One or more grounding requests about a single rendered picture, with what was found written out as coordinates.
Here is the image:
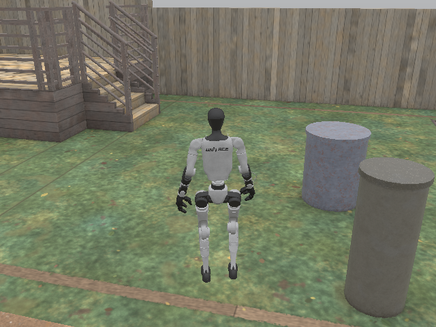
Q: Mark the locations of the stairs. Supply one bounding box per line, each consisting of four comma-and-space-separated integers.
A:
88, 71, 159, 130

